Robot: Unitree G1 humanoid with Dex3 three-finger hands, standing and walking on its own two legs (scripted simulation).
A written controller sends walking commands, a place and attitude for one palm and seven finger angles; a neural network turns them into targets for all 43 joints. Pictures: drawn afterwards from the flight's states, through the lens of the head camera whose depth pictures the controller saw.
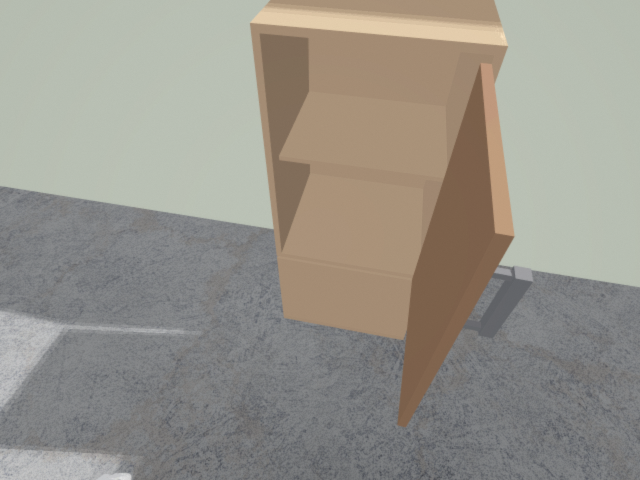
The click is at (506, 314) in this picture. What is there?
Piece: cupboard door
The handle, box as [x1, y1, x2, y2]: [463, 266, 532, 337]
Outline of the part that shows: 531,270 529,268 513,266 511,270 497,267 491,277 505,280 481,319 478,322 467,319 463,327 477,330 479,335 492,337 532,282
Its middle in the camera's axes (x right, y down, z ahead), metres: +0.22 +0.09 +0.52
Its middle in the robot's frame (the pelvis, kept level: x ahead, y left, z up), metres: +0.35 -0.20 +0.04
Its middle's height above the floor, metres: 0.81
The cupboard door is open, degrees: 88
